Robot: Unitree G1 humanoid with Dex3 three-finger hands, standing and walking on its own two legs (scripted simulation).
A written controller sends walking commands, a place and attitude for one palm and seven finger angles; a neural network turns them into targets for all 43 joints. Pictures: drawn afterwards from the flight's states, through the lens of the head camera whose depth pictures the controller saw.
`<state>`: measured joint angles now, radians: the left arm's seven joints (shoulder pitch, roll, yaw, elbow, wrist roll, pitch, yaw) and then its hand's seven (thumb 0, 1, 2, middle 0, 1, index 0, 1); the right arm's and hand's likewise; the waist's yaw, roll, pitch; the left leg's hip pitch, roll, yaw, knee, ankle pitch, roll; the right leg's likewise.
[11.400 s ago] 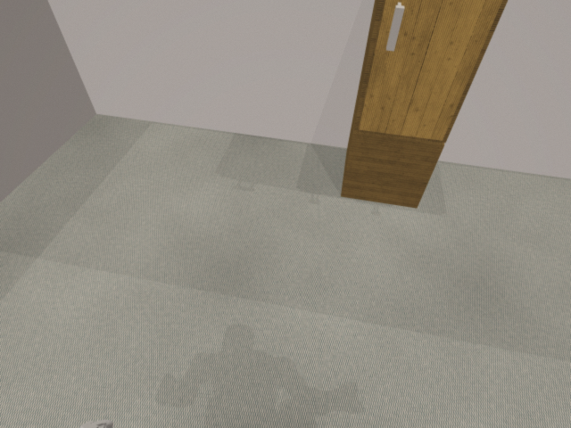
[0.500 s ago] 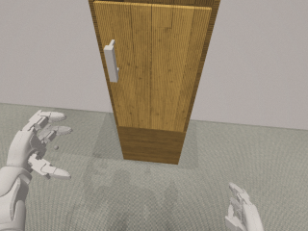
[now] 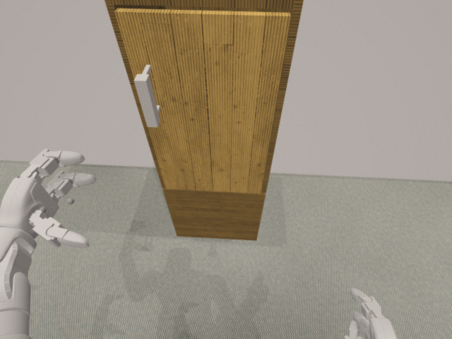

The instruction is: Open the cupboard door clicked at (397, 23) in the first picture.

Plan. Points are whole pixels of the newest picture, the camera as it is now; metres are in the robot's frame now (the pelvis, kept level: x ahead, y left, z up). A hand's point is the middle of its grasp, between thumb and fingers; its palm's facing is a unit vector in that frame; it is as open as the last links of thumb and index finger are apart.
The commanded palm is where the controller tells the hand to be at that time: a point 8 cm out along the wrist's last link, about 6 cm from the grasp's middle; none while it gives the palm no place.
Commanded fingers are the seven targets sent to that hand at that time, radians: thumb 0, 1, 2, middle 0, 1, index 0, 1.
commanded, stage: raise the hand with hooked fingers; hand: left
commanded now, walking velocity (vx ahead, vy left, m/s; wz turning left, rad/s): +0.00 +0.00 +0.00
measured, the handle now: (150, 96) +0.60 +0.22 +0.09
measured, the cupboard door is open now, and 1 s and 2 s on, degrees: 0 0 0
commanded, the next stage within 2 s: move the hooked fingers beside the handle in 0.24 s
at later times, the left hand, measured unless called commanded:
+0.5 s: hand (69, 198) +0.30 +0.28 +0.11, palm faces +0.05 -1.00 -0.01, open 14.0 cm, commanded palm +0.28 +0.32 +0.11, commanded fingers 0.00 -0.50 0.30 -0.30 -1.20 -0.30 -1.20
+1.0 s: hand (94, 155) +0.39 +0.27 +0.11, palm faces +0.00 -1.00 -0.01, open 14.0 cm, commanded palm +0.37 +0.32 +0.11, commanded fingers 0.00 -0.50 0.30 -0.30 -1.20 -0.30 -1.20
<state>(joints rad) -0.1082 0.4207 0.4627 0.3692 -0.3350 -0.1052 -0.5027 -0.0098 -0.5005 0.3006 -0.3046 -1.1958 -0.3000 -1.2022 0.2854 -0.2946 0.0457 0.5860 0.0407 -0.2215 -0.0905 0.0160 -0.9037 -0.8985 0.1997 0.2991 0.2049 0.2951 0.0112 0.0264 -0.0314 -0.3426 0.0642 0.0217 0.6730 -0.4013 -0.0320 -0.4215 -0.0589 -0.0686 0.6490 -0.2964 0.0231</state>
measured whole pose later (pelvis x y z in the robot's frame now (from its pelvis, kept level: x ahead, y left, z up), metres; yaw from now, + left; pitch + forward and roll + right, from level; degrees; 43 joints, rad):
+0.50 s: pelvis -0.01 +0.00 +0.00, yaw +1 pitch +4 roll -1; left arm -0.22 0.42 0.44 0.48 -0.31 -0.13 -0.50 -0.01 -0.50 0.30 -0.31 -1.20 -0.30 -1.20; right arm 0.26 -0.28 0.07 0.60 0.04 -0.23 -0.11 0.01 -0.90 -0.90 0.20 0.30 0.21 0.30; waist 0.02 0.03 -0.02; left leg -0.36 0.06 0.00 0.69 -0.39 -0.03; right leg -0.43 -0.06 -0.08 0.66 -0.29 0.02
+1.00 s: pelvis -0.01 +0.00 -0.01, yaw -1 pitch +9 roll -1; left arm -0.57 0.55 0.48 0.88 -0.22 -0.22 -0.50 -0.01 -0.50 0.30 -0.30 -1.20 -0.30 -1.20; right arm 0.36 -0.30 0.05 0.62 0.03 -0.13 -0.08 0.01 -0.90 -0.90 0.20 0.30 0.21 0.30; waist -0.06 0.00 -0.04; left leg -0.51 0.07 0.03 0.75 -0.41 -0.02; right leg -0.58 -0.06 -0.06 0.70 -0.28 0.03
